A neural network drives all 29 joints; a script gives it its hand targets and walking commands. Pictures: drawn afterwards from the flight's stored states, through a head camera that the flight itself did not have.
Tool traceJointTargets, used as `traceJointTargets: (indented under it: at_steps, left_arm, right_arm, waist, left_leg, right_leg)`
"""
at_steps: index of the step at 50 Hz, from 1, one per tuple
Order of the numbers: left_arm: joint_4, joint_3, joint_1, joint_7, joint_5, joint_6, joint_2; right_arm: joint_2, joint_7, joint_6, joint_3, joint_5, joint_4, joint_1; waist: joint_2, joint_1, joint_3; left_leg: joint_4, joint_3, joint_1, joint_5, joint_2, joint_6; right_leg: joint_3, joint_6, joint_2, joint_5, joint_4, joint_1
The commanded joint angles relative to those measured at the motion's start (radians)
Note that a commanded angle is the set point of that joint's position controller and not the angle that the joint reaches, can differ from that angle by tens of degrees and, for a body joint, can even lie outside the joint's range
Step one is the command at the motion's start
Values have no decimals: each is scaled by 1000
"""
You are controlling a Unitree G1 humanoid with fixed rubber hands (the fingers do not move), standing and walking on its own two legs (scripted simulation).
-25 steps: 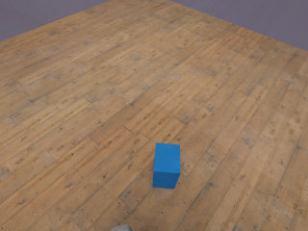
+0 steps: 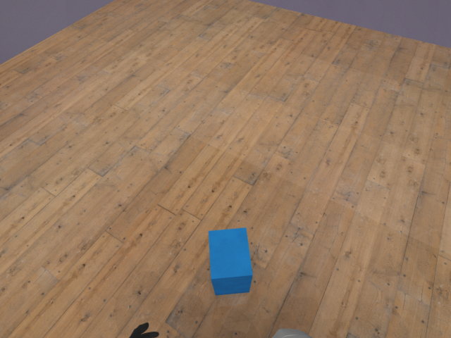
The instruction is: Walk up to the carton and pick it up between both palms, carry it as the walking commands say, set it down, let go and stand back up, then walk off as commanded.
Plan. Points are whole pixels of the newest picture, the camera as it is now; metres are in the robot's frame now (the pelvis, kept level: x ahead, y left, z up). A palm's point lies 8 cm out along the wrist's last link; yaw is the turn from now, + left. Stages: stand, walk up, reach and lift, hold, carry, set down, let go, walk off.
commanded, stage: walk up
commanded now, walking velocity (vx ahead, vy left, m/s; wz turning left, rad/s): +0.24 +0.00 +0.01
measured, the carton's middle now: (230, 263) +0.42 -0.01 -0.63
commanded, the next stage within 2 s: none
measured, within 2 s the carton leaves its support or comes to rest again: neither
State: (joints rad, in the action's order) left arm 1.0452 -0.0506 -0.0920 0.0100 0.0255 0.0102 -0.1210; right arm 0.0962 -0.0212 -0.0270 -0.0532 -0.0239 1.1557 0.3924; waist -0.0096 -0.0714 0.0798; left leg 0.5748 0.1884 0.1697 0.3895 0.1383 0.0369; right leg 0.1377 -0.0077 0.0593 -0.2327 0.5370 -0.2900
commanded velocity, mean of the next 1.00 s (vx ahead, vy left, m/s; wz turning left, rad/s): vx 0.01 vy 0.00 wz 0.01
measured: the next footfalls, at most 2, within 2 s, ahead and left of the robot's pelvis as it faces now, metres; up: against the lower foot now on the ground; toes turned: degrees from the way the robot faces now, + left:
left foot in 0.28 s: +0.11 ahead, +0.09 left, +0.00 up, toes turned +7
right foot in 1.64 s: +0.01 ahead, -0.13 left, +0.00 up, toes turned +1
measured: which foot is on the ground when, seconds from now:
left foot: up 0.00-0.26, down 0.28-1.00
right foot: down 0.00-1.00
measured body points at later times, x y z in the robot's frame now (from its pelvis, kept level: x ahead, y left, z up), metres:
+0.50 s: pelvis +0.10 -0.01 +0.01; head +0.10 +0.00 +0.46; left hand +0.05 +0.19 -0.16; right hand +0.19 -0.21 -0.15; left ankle +0.10 +0.09 -0.73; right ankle +0.02 -0.11 -0.73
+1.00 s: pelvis +0.12 -0.02 +0.01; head +0.12 -0.02 +0.46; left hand +0.09 +0.18 -0.16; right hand +0.08 -0.22 -0.16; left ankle +0.10 +0.09 -0.73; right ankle +0.02 -0.11 -0.73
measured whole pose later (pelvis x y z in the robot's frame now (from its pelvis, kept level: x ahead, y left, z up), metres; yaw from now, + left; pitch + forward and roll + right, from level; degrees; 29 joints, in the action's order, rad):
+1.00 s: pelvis +0.12 -0.02 +0.01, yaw +0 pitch -1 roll +1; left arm 1.21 -0.01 -0.32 -0.05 0.00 0.00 -0.10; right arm 0.09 -0.05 -0.01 -0.02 -0.01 1.23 0.30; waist 0.03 -0.02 0.01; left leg 0.42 0.14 0.14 0.26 0.02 0.00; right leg 0.14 0.00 0.04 -0.36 0.36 0.01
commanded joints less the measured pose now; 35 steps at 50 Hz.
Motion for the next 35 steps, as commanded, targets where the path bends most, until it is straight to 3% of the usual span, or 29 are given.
traceJointTargets:
  at_steps: [1,2,3,5,7,8,10,11,12,13,14,15,16,17,19,20,21,22,23,24,26,27,28,30,31,32,34,35]
  left_arm:
    - [59,-20,-384,-33,11,50,-213]
    - [43,-23,-310,-40,7,64,-181]
    - [50,-21,-264,-47,-6,68,-143]
    - [34,-19,-227,-53,-14,64,-147]
    - [41,7,-147,-56,-14,55,-94]
    - [34,2,-133,-50,-8,50,-119]
    - [53,0,-147,-48,-8,40,-98]
    - [34,-2,-129,-45,-3,29,-118]
    - [48,1,-125,-43,-7,23,-120]
    - [51,-3,-139,-44,-7,18,-109]
    - [62,11,-184,-41,-8,14,-69]
    - [59,18,-227,-41,-4,7,-34]
    - [92,18,-257,-45,-15,-3,-48]
    - [89,20,-254,-43,-16,1,-45]
    - [103,16,-230,-41,-17,6,-84]
    - [113,21,-247,-39,-14,6,-103]
    - [126,27,-281,-46,-21,8,-81]
    - [133,28,-272,-47,-20,7,-82]
    - [138,28,-256,-57,-25,4,-72]
    - [143,32,-292,-58,-25,-1,-57]
    - [155,36,-289,-67,-26,6,-51]
    - [170,39,-296,-66,-26,3,-44]
    - [156,35,-302,-70,-31,3,-44]
    - [163,41,-321,-71,-28,1,-41]
    - [163,40,-314,-72,-29,2,-47]
    - [168,45,-361,-72,-30,-1,-22]
    - [168,43,-335,-70,-34,3,-49]
    - [166,43,-329,-73,-28,-1,-43]
  right_arm:
    - [117,6,-8,-6,13,-123,-127]
    - [103,10,-11,-5,19,-105,-78]
    - [65,12,-9,10,12,-88,-61]
    - [88,17,3,6,7,-102,-88]
    - [48,0,26,21,17,-61,-44]
    - [58,-3,33,25,17,-50,-30]
    - [30,-8,32,37,18,-42,-22]
    - [61,-6,31,34,11,-41,-17]
    - [79,-5,33,28,6,-31,-24]
    - [112,-9,23,15,7,-36,-35]
    - [180,-13,14,-3,8,-36,-55]
    - [213,-9,13,-13,18,-72,-71]
    - [185,-11,19,8,21,-59,-101]
    - [173,-13,17,10,23,-71,-150]
    - [150,-18,14,21,20,-61,-187]
    - [157,-20,12,15,18,-68,-194]
    - [154,-20,15,8,18,-64,-195]
    - [148,-20,16,7,19,-69,-207]
    - [137,-28,13,7,17,-45,-181]
    - [131,-25,14,6,21,-56,-163]
    - [113,-23,18,13,19,-43,-143]
    - [109,-22,19,15,22,-31,-166]
    - [95,-26,21,19,18,-25,-135]
    - [97,-23,19,15,21,-24,-158]
    - [99,-23,20,18,19,-17,-129]
    - [87,-23,20,25,22,-22,-163]
    - [100,-23,18,22,18,-7,-136]
    - [86,-25,19,21,22,-11,-142]
  waist:
    - [65,173,-105]
    - [54,150,-62]
    - [108,126,-46]
    - [128,108,-20]
    - [139,47,-10]
    - [135,46,-32]
    - [238,53,-83]
    - [184,43,-120]
    - [144,24,-110]
    - [35,30,-122]
    - [-78,50,-142]
    - [-248,65,-117]
    - [-289,68,-87]
    - [-218,78,-68]
    - [-105,86,-76]
    - [-152,80,-105]
    - [-70,86,-98]
    - [-59,85,-75]
    - [31,82,-50]
    - [-5,72,-70]
    - [61,72,-75]
    - [53,69,-47]
    - [136,78,-12]
    - [52,69,-6]
    - [62,64,-41]
    - [35,78,-12]
    - [68,68,-21]
    - [63,64,12]
  left_leg:
    - [478,-141,516,174,-35,-22]
    - [479,-160,501,138,-6,-37]
    - [446,-175,459,86,0,-41]
    - [387,-186,388,18,0,-41]
    - [240,-166,207,-15,-27,-37]
    - [193,-141,183,-13,-48,-35]
    - [93,-127,139,-60,-57,-39]
    - [25,-115,92,-145,-65,-40]
    - [-46,-84,17,-240,-70,-46]
    - [-92,-107,-16,-468,-46,-56]
    - [-130,-193,-65,-635,41,-74]
    - [-174,-316,-65,-785,139,-128]
    - [-201,-296,-51,-743,129,-149]
    - [-193,-284,-42,-710,119,-154]
    - [-177,-232,-15,-637,36,-123]
    - [-168,-185,-55,-589,6,-112]
    - [-163,-202,-44,-600,7,-107]
    - [-180,-188,-34,-561,0,-95]
    - [-179,-197,-23,-583,9,-94]
    - [-179,-196,-71,-577,12,-101]
    - [-177,-194,-86,-616,10,-103]
    - [-172,-193,-83,-577,4,-103]
    - [-191,-186,-48,-565,5,-98]
    - [-211,-185,-58,-555,-8,-92]
    - [-208,-179,-89,-568,-5,-95]
    - [-197,-181,-69,-565,-11,-95]
    - [-209,-189,-75,-558,-3,-96]
    - [-217,-169,-61,-539,-16,-79]
  right_leg:
    - [-423,195,430,427,-285,443]
    - [-368,220,405,548,-248,438]
    - [-301,201,359,542,-261,383]
    - [-237,186,312,511,-262,312]
    - [-129,138,241,886,-184,191]
    - [-102,139,229,909,-158,226]
    - [-89,145,208,819,-150,240]
    - [-79,142,186,664,-124,221]
    - [-55,126,154,599,-93,175]
    - [-52,101,107,403,-54,168]
    - [-23,67,56,181,-9,132]
    - [-39,41,-2,-87,-1,72]
    - [-59,22,-19,-89,-18,132]
    - [-62,13,-4,-42,-53,129]
    - [-81,15,36,171,-129,200]
    - [-82,14,60,204,-139,214]
    - [-86,15,67,239,-156,233]
    - [-97,18,74,245,-173,218]
    - [-88,24,82,296,-179,232]
    - [-89,23,86,280,-206,218]
    - [-88,32,86,318,-203,211]
    - [-89,27,80,291,-230,197]
    - [-82,30,79,318,-230,214]
    - [-96,36,85,279,-241,209]
    - [-89,36,86,274,-249,217]
    - [-97,24,78,275,-252,208]
    - [-94,28,89,275,-261,216]
    - [-96,27,83,284,-256,183]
